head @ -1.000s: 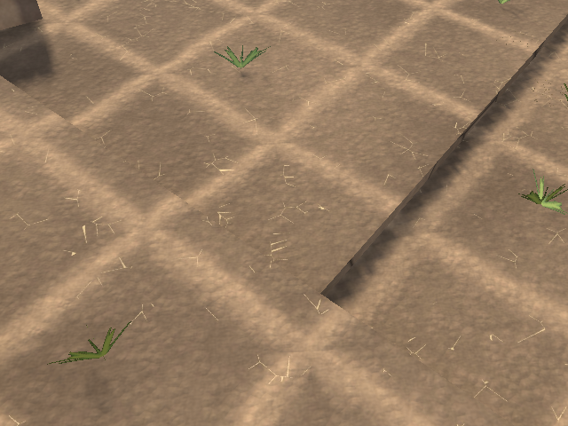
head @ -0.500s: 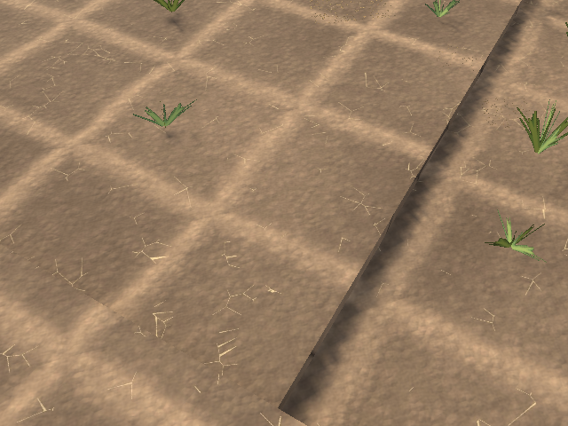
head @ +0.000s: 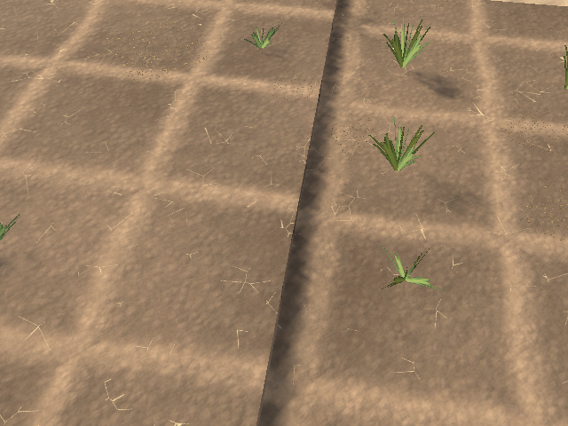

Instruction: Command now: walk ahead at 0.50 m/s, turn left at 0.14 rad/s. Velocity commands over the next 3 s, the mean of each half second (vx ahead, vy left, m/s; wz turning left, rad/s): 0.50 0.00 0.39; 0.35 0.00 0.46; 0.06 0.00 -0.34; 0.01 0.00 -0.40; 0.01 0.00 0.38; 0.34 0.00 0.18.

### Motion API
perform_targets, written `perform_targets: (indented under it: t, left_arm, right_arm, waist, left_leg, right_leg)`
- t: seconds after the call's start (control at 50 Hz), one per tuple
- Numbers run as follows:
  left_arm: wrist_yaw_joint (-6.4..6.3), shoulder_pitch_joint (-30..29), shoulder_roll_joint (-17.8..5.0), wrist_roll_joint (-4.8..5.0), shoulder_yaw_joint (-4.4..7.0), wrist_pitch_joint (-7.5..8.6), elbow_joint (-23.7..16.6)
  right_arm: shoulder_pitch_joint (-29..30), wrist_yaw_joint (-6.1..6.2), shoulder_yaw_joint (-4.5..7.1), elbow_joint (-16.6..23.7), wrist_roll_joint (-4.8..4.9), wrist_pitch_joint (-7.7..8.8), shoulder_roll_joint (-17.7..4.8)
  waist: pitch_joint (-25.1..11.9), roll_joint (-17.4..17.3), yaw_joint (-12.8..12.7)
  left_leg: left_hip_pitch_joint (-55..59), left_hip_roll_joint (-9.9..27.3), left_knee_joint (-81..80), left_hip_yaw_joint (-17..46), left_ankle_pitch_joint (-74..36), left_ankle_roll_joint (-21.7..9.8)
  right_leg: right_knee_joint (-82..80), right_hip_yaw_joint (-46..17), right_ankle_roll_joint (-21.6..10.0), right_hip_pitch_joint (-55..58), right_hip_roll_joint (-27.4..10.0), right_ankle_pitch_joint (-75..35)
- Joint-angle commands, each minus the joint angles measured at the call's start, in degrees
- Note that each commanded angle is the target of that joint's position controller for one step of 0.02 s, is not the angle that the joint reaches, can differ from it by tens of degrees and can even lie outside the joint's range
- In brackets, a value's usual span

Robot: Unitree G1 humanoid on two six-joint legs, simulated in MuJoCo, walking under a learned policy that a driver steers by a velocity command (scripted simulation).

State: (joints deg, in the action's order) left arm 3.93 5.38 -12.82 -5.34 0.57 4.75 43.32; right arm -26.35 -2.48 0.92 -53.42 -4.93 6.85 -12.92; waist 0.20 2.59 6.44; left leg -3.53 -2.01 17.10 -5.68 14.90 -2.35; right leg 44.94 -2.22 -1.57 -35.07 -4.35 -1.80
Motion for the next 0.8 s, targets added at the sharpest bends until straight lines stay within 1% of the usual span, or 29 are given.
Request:
perform_targets:
  t: [0.02,0.04,0.06,0.08,0.1,0.12,0.18,0.2,0.22,0.24,0.26,0.28,0.3,0.32,0.34,0.36,0.38,0.42,0.44,0.5,0.54,0.58,0.64,0.7,0.72,0.74,0.76,0.78,0.8]
  left_arm:
    - [-1.76,-3.4,-4.3,0.47,0.77,0.02,-4.6]
    - [-2.19,-7.6,-2.9,0.40,0.32,0.11,-5.5]
    - [-1.95,-9.5,-1.1,0.23,-0.51,-0.10,-5.1]
    - [-1.46,-9.8,1.3,-0.08,-1.66,-0.44,-4.1]
    - [-0.95,-9.7,1.7,0.05,-2.00,-0.66,-3.8]
    - [-0.61,-8.9,-0.2,0.48,-1.83,-1.12,-3.7]
    - [-1.73,-5.6,-7.2,0.58,0.29,-1.59,-2.6]
    - [-2.22,-2.0,-8.5,0.98,1.17,-1.29,-1.5]
    - [-2.84,6.1,-12.6,2.18,3.46,-0.39,0.4]
    - [-3.18,19.2,-14.8,2.18,4.82,-0.02,3.6]
    - [-2.72,25.7,-14.3,6.97,5.00,-1.31,6.8]
    - [-1.72,29.7,-16.3,8.76,5.76,-2.45,8.1]
    - [-1.39,29.6,-17.2,9.15,6.34,-2.97,10.5]
    - [-2.33,23.6,-12.0,7.84,4.86,-3.08,10.1]
    - [-2.79,17.6,-9.1,6.61,3.53,-2.29,9.4]
    - [-2.76,11.3,-4.9,5.64,2.28,-1.24,8.6]
    - [-2.82,8.5,-2.5,5.18,1.67,-0.79,8.8]
    - [-3.63,6.9,-0.6,4.57,0.98,-0.62,10.2]
    - [-3.92,8.1,-0.7,4.09,0.82,-0.45,11.0]
    - [-5.95,7.6,-4.8,2.84,1.19,-0.45,10.6]
    - [-6.99,10.0,-8.1,4.09,2.28,-0.89,11.0]
    - [-6.91,14.8,-10.6,5.09,3.45,-1.44,11.7]
    - [-6.36,20.0,-9.9,5.42,3.94,-3.23,11.7]
    - [-6.39,18.2,-12.2,4.87,4.22,-4.31,9.4]
    - [-6.50,16.6,-13.7,5.34,4.40,-4.37,8.8]
    - [-6.62,16.0,-13.2,5.86,4.22,-3.42,7.9]
    - [-5.76,16.8,-4.9,4.22,1.84,-1.09,2.5]
    - [-4.42,9.9,-10.9,5.32,3.65,1.88,2.5]
    - [-4.14,7.0,-11.0,7.71,4.45,2.28,0.8]
  right_arm:
    - [-3.9,0.95,1.24,0.4,0.00,1.81,-5.7]
    - [-9.5,1.54,1.16,-1.8,0.37,1.30,-4.8]
    - [-12.2,1.82,1.14,-2.8,1.61,0.56,-4.6]
    - [-12.7,1.32,0.66,-3.2,1.60,-0.37,-3.9]
    - [-11.6,0.31,0.16,-2.8,0.96,-1.18,-3.6]
    - [-9.8,-0.34,0.11,-2.1,0.07,-1.40,-4.3]
    - [-7.2,0.32,0.69,-1.1,1.58,-1.57,-7.2]
    - [-7.5,0.37,0.60,-1.3,1.30,-2.00,-8.1]
    - [-7.7,-0.29,0.65,-1.2,0.14,-2.13,-8.6]
    - [-8.2,-1.64,-0.90,-0.6,-0.93,-2.04,-3.6]
    - [-15.0,1.83,0.35,-2.7,9.08,-2.39,-0.4]
    - [-18.9,3.35,0.44,-1.4,11.92,-1.22,-2.7]
    - [-13.1,4.85,0.69,1.3,13.16,-0.63,-1.3]
    - [-1.6,6.58,1.17,4.4,12.10,-1.06,-1.9]
    - [3.0,7.08,1.37,6.7,10.61,-2.17,-0.9]
    - [3.3,7.13,1.30,6.9,8.63,-3.56,0.8]
    - [4.3,6.75,1.59,7.2,7.98,-4.96,2.1]
    - [6.8,6.00,1.78,9.6,8.47,-6.76,3.9]
    - [7.5,5.60,2.30,9.9,8.17,-7.01,2.4]
    - [11.0,4.50,2.77,12.7,5.33,-6.94,0.2]
    - [17.6,3.34,1.94,16.0,5.95,-6.81,1.2]
    - [23.9,2.07,1.21,17.9,6.53,-6.26,2.3]
    - [30.6,0.43,0.52,20.8,6.73,-5.45,3.1]
    - [28.8,-0.71,1.60,22.3,6.55,-4.92,0.2]
    - [21.2,-0.89,2.96,21.0,6.62,-4.65,-2.5]
    - [11.7,-0.01,5.44,19.0,6.48,-4.77,-8.2]
    - [8.8,0.78,7.95,17.9,5.22,-4.74,-19.3]
    - [5.4,1.70,7.38,18.5,3.54,-4.84,-17.4]
    - [9.4,1.77,6.16,18.3,2.83,-4.16,-14.5]
  waist:
    - [3.1,-5.0,0.1]
    - [3.7,-4.4,3.0]
    - [4.4,-2.2,4.9]
    - [5.9,-2.2,5.0]
    - [6.8,-4.0,4.3]
    - [8.3,-4.3,3.2]
    - [8.2,-1.6,-0.1]
    - [5.9,-1.9,-2.3]
    - [1.4,-0.3,-6.5]
    - [-10.0,5.7,-11.7]
    - [-18.6,12.9,-12.0]
    - [-25.4,19.6,-12.2]
    - [-22.0,15.2,-12.0]
    - [-10.0,5.0,-12.0]
    - [-5.7,4.3,-9.9]
    - [-3.7,0.4,-6.4]
    - [-1.2,0.0,-4.7]
    - [3.1,4.2,-2.6]
    - [4.5,4.1,-2.5]
    - [5.6,1.5,-1.3]
    - [4.8,0.2,-3.1]
    - [6.1,-2.7,-6.3]
    - [6.7,-4.1,-9.6]
    - [0.5,3.1,-5.9]
    - [-4.7,4.9,-1.2]
    - [-10.7,5.2,3.4]
    - [-16.3,-16.8,-0.4]
    - [-25.3,-10.7,3.0]
    - [-18.5,-8.4,0.3]
  left_leg:
    - [15.1,17.6,4.4,16.9,-10.1,-13.2]
    - [21.0,18.5,7.3,19.2,-8.8,-13.3]
    - [17.9,15.8,9.5,17.2,-4.7,-11.9]
    - [7.9,13.2,11.6,15.9,-0.9,-10.7]
    - [-4.9,12.0,10.6,15.6,3.2,-10.9]
    - [-11.5,13.0,11.4,17.2,6.0,-10.6]
    - [-10.2,13.0,19.4,20.9,8.1,-7.0]
    - [-11.1,11.7,24.0,20.2,7.4,-5.0]
    - [-15.1,8.7,32.8,17.3,2.7,-1.9]
    - [-26.0,4.3,49.5,12.4,5.0,2.7]
    - [-44.1,1.3,78.9,11.1,35.4,5.3]
    - [-48.7,2.1,93.5,12.9,31.7,6.5]
    - [-56.5,3.3,98.7,10.3,23.4,6.7]
    - [-61.8,4.9,101.8,5.8,16.0,6.9]
    - [-60.8,6.4,101.8,4.3,10.6,5.9]
    - [-55.0,8.0,99.5,6.2,8.0,3.9]
    - [-51.4,9.3,93.7,8.4,8.1,2.0]
    - [-53.4,10.5,89.8,11.2,6.2,-1.2]
    - [-54.1,9.3,85.4,10.7,1.0,-1.7]
    - [-47.1,8.2,65.9,9.8,-12.2,0.4]
    - [-45.7,9.4,55.4,7.8,-11.9,0.6]
    - [-48.1,9.2,48.5,5.9,-7.9,-0.5]
    - [-55.3,7.8,46.2,1.0,2.5,-3.2]
    - [-37.7,0.1,41.6,-6.9,11.8,-6.1]
    - [-24.1,-3.2,33.6,-7.0,5.5,-7.6]
    - [-3.6,-1.5,25.9,2.7,-4.5,-10.3]
    - [15.3,18.7,13.9,41.9,-19.0,-22.9]
    - [17.1,21.9,7.5,53.5,-31.6,-23.4]
    - [12.5,21.7,9.5,43.5,-36.9,-21.1]
  right_leg:
    - [-11.1,-7.4,1.5,-15.8,-4.2,-8.7]
    - [-15.2,-7.0,2.6,-21.0,-4.4,-7.8]
    - [-23.0,-4.9,3.2,-17.5,-4.0,-10.6]
    - [-26.1,-2.6,2.9,-8.2,-3.5,-18.0]
    - [-24.0,0.2,2.3,3.2,-2.2,-20.1]
    - [-21.2,-0.8,1.7,7.9,-3.3,-21.4]
    - [-28.2,-0.8,0.6,13.7,-4.2,-17.5]
    - [-28.2,0.5,-0.5,21.0,-4.2,-19.1]
    - [-23.7,3.9,-2.5,33.9,-3.4,-18.7]
    - [-12.0,1.5,-7.2,56.5,-7.5,-23.6]
    - [-1.2,-7.7,-5.4,69.3,-16.1,-44.2]
    - [-9.1,-22.0,-10.0,68.6,-22.0,-30.8]
    - [-22.6,-31.7,-14.1,62.5,-26.1,3.6]
    - [-30.1,-29.0,-12.9,51.9,-23.8,15.1]
    - [-30.4,-24.1,-12.9,42.4,-23.9,10.0]
    - [-29.2,-17.9,-11.4,32.8,-21.9,3.3]
    - [-28.8,-9.9,-8.5,25.9,-19.1,4.1]
    - [-30.3,-4.2,-5.6,20.6,-17.2,9.1]
    - [-32.1,-1.1,-5.3,19.4,-15.1,10.7]
    - [-33.6,7.0,-5.4,13.2,-11.8,6.1]
    - [-36.4,8.6,-5.4,17.5,-12.4,4.8]
    - [-37.5,8.5,-6.6,25.8,-15.0,-1.1]
    - [-32.2,10.9,-6.5,38.9,-16.5,-12.1]
    - [-18.4,16.3,-4.9,37.2,-14.5,-54.2]
    - [-7.7,17.0,-3.9,34.9,-13.1,-64.1]
    - [6.6,16.2,-0.7,23.1,-10.3,-53.6]
    - [35.6,13.4,5.9,-4.0,4.2,18.6]
    - [41.9,-3.7,5.1,-5.7,6.9,29.1]
    - [40.5,-4.4,4.5,-10.0,4.5,27.3]
